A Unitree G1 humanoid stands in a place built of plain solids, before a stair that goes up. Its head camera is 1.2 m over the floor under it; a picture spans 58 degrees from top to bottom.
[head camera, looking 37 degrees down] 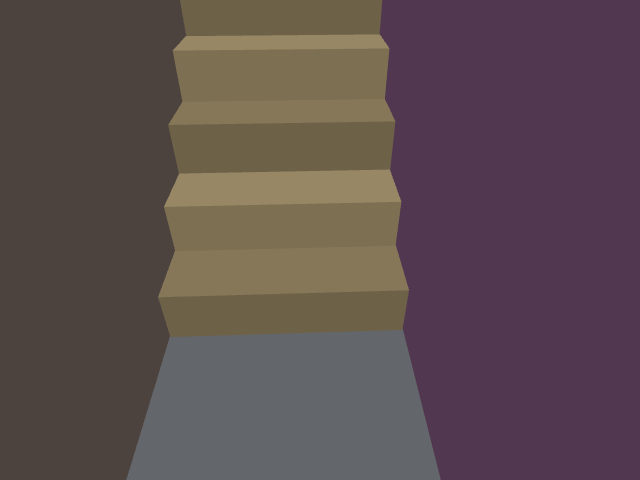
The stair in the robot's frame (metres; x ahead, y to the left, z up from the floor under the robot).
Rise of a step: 0.20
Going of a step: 0.24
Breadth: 0.83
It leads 2 degrees to the left of straight ahead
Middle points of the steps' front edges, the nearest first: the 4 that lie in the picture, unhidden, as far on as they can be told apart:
1.04 0.12 0.20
1.28 0.13 0.39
1.52 0.14 0.59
1.76 0.15 0.79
